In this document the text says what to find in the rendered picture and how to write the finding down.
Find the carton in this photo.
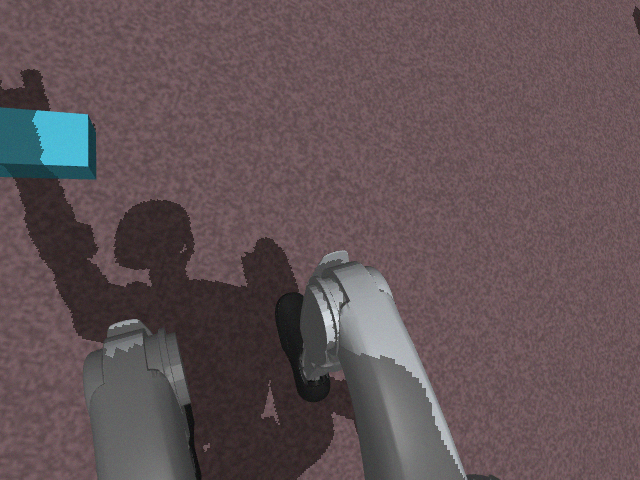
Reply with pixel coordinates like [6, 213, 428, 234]
[0, 107, 96, 180]

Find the left robot foot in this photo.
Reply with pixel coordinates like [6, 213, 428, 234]
[184, 404, 202, 480]

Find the right robot foot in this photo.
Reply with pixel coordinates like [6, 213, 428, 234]
[275, 292, 330, 402]

